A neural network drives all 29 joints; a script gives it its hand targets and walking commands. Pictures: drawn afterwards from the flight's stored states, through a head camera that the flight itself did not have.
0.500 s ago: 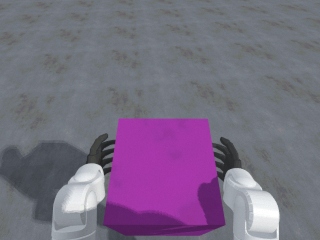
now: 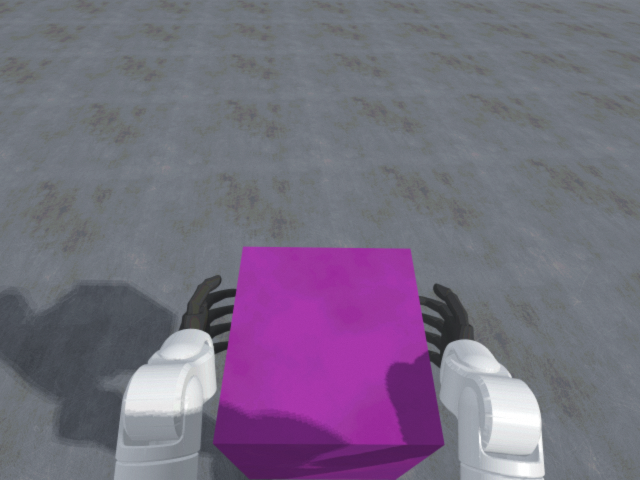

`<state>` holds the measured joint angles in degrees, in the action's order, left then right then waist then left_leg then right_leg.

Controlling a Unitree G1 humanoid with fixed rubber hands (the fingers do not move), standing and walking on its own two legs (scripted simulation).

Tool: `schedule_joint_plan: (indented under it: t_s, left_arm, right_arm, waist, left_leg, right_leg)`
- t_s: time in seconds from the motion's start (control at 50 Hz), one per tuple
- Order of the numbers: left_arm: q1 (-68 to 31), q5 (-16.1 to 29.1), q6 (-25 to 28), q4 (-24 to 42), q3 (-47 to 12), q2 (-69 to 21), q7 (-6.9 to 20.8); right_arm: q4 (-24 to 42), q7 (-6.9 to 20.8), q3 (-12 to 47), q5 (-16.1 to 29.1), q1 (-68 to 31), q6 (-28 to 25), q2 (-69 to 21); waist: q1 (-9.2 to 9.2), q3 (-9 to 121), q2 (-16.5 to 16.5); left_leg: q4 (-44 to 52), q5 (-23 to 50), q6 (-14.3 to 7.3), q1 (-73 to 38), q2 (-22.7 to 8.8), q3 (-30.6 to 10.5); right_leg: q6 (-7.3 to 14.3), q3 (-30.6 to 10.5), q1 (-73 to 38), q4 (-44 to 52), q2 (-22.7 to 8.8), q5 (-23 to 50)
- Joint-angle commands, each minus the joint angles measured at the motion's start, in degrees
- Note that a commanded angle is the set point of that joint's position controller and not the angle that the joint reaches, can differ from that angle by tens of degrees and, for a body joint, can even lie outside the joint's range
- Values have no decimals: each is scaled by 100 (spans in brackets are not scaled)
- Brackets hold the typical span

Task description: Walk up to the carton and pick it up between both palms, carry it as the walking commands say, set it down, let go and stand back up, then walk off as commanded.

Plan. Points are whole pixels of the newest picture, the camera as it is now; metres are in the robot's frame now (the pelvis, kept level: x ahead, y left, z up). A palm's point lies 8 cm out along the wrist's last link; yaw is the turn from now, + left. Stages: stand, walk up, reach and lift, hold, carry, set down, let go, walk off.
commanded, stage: carry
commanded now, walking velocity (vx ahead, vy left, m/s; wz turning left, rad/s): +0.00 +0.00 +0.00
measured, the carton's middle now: (324, 371) +0.26 +0.00 +0.01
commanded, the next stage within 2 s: hold in 0.86 s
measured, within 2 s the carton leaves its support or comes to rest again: neither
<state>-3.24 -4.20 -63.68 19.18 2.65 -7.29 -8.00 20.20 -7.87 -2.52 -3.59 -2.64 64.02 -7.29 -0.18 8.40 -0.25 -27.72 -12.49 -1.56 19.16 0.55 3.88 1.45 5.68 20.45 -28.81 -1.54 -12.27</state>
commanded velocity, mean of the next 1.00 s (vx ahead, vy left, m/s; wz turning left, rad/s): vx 0.00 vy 0.00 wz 0.00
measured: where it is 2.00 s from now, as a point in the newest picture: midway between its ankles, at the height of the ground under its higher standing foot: outside the picture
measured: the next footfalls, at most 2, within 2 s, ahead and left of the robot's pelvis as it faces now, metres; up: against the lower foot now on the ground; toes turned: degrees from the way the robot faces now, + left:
none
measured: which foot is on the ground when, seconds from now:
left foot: down 0.00-1.00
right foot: down 0.00-1.00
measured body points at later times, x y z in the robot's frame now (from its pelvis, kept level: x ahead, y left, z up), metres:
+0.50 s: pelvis +0.01 +0.02 +0.00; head -0.01 +0.02 +0.45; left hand +0.29 +0.17 +0.05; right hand +0.29 -0.12 +0.05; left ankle +0.02 +0.10 -0.74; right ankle +0.03 -0.10 -0.74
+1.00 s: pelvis +0.01 +0.02 +0.01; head +0.02 +0.03 +0.45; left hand +0.29 +0.16 +0.02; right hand +0.27 -0.13 +0.02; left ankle +0.02 +0.10 -0.74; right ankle +0.03 -0.11 -0.74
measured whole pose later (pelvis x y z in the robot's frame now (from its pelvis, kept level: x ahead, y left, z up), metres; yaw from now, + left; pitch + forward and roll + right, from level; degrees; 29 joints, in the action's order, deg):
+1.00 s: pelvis +0.01 +0.02 +0.01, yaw +1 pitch -3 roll -1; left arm -4.3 -8.3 -41.9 -0.8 3.2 -7.3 -5.2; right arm 1.3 -4.6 -4.1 -8.2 -2.1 41.7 -7.2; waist -1.9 -4.1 0.5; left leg -24.9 -12.8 -3.4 9.2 1.8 3.6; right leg -1.2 0.0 9.4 -23.7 -0.6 -11.1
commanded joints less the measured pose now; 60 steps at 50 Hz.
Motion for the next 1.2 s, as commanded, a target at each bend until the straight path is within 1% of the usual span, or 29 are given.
schedule_joint_plan:
  t_s: [0.0,0.2,0.38,0.54,0.84,0.86,0.88,0.9,0.94,0.96,0.98,1.0,1.04,1.08,1.1,1.12,1.14,1.16,1.18]
  left_arm:
    - [-2105,1365,156,533,-3098,-4352,682]
    - [-2183,1265,482,233,-2961,-4333,740]
    - [-2260,1094,908,-240,-2794,-4332,847]
    - [-2317,1019,1241,-494,-2735,-4348,935]
    - [-2349,915,1614,-871,-2514,-4126,964]
    - [-1363,187,1686,-2882,-1652,-3205,950]
    - [-1908,349,2154,-2203,-2058,-3263,1020]
    - [-2054,492,2305,-1758,-2377,-3530,1075]
    - [-2147,743,2540,-1196,-2934,-4012,1139]
    - [-2252,817,2619,-1013,-3172,-4161,1172]
    - [-2243,813,2646,-1039,-3254,-4188,1168]
    - [-2279,791,2654,-1119,-3266,-4193,1164]
    - [-2314,717,2630,-1361,-3118,-4085,1173]
    - [-2516,613,2585,-1661,-2883,-4049,1209]
    - [-2658,554,2561,-1841,-2760,-4085,1236]
    - [-2535,356,2481,-2160,-2629,-4266,1296]
    - [-2739,273,2497,-2357,-2442,-4384,1362]
    - [-3030,207,2521,-2583,-2295,-4555,1450]
    - [-3351,162,2557,-2815,-2166,-4737,1550]
  right_arm:
    - [422,657,3027,1286,-2145,-173,-4283]
    - [70,698,2851,1126,-2183,-497,-4297]
    - [-427,792,2673,915,-2249,-945,-4349]
    - [-641,877,2599,809,-2313,-1301,-4407]
    - [-983,920,2345,672,-2369,-1679,-4200]
    - [-2994,1009,1420,-141,-1169,-1689,-2480]
    - [-2180,1027,1875,59,-1512,-2140,-2649]
    - [-1794,1097,2227,347,-1729,-2321,-2963]
    - [-1015,1189,2806,756,-1945,-2563,-3479]
    - [-729,1222,2952,848,-2126,-2625,-3581]
    - [-679,1254,2957,869,-2283,-2641,-3539]
    - [-705,1303,2947,884,-2407,-2638,-3502]
    - [-914,1364,2859,839,-2348,-2576,-3421]
    - [-1232,1409,2681,743,-2409,-2501,-3373]
    - [-1421,1437,2589,691,-2537,-2465,-3391]
    - [-2116,1461,2553,291,-2653,-2439,-3590]
    - [-2280,1526,2480,286,-2873,-2443,-3871]
    - [-2458,1598,2391,265,-3198,-2462,-4185]
    - [-2651,1663,2282,231,-3537,-2490,-4487]
  waist:
    - [19,782,23]
    - [25,866,16]
    - [26,901,45]
    - [24,940,74]
    - [23,915,70]
    - [-170,-1214,179]
    - [-229,-797,134]
    - [-234,-304,160]
    - [-232,759,145]
    - [-265,1112,98]
    - [-270,1140,122]
    - [-241,1074,162]
    - [-246,802,212]
    - [-300,429,229]
    - [-321,249,224]
    - [-304,317,278]
    - [-165,142,213]
    - [-96,7,160]
    - [-68,-67,110]
  left_leg:
    - [531,214,-51,-124,-793,-686]
    - [450,642,-123,-257,-803,-732]
    - [356,1068,-177,-415,-798,-751]
    - [306,1364,-216,-571,-797,-754]
    - [275,1370,-240,-641,-805,-732]
    - [738,1372,15,-1231,127,-984]
    - [621,2067,73,-1380,44,-1143]
    - [506,2553,139,-1800,1,-1172]
    - [334,3670,170,-2318,-34,-1191]
    - [274,3923,145,-2454,-42,-1228]
    - [304,3810,149,-2617,-24,-1224]
    - [363,3487,159,-2650,-8,-1215]
    - [480,2694,134,-2438,35,-1177]
    - [604,1761,94,-2102,71,-1140]
    - [664,1304,72,-1950,85,-1131]
    - [736,826,53,-1856,76,-1226]
    - [724,670,-2,-1655,106,-1213]
    - [711,400,-55,-1496,131,-1190]
    - [691,121,-101,-1409,152,-1161]
  right_leg:
    - [-33,-758,-493,468,-804,-20]
    - [-63,-715,-502,315,-805,112]
    - [-77,-638,-525,182,-766,182]
    - [-77,-565,-546,85,-717,214]
    - [-23,-536,-595,57,-662,295]
    - [143,-891,-1028,709,530,642]
    - [136,-1011,-1014,688,519,735]
    - [49,-1066,-1122,665,526,976]
    - [-80,-1148,-1568,583,586,1714]
    - [-91,-1153,-1690,528,610,1947]
    - [-72,-1138,-1539,574,608,1910]
    - [-49,-1110,-1426,618,606,1691]
    - [13,-1105,-1465,694,567,1290]
    - [88,-1118,-1523,742,520,867]
    - [116,-1122,-1521,758,495,656]
    - [69,-989,-1244,691,667,629]
    - [65,-1028,-1308,678,633,564]
    - [62,-1058,-1304,667,605,370]
    - [62,-1093,-1279,666,570,132]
